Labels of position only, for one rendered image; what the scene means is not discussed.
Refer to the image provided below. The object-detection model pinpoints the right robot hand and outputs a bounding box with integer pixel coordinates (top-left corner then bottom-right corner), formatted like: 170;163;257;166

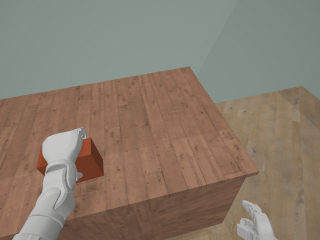
236;200;275;240

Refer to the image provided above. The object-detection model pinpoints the sponge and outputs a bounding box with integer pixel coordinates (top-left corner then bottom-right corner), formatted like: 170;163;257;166
36;137;104;183

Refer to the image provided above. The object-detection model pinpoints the table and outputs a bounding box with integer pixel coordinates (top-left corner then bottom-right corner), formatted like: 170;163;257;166
0;66;260;240

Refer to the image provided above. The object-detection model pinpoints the left robot forearm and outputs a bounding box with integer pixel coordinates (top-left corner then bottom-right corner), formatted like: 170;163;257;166
12;160;77;240

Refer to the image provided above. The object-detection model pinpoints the left robot hand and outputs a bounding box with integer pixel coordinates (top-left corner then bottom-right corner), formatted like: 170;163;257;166
42;127;88;181

